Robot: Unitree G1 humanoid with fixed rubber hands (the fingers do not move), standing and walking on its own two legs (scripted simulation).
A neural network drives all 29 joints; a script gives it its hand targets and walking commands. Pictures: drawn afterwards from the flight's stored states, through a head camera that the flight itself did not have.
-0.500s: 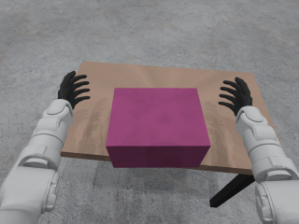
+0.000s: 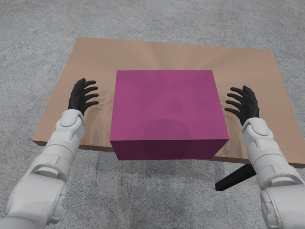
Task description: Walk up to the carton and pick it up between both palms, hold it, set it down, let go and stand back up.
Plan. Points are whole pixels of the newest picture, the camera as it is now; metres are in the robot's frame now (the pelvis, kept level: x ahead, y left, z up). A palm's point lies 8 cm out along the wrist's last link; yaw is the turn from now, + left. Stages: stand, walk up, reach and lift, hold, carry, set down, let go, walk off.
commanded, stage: reach and lift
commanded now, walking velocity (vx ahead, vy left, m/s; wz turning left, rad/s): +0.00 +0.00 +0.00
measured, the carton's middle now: (164, 115) +0.44 +0.00 -0.01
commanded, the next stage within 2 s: none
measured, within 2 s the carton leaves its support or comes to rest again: neither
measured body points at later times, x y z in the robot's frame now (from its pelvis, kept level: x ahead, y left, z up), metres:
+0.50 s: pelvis +0.00 -0.01 +0.00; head +0.13 +0.00 +0.43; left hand +0.45 +0.23 +0.04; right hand +0.47 -0.20 +0.02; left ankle -0.03 +0.09 -0.73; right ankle +0.01 -0.13 -0.73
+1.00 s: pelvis +0.01 -0.01 +0.00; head +0.14 +0.00 +0.43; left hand +0.45 +0.21 +0.01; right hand +0.45 -0.19 +0.00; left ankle -0.03 +0.08 -0.73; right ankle +0.01 -0.13 -0.73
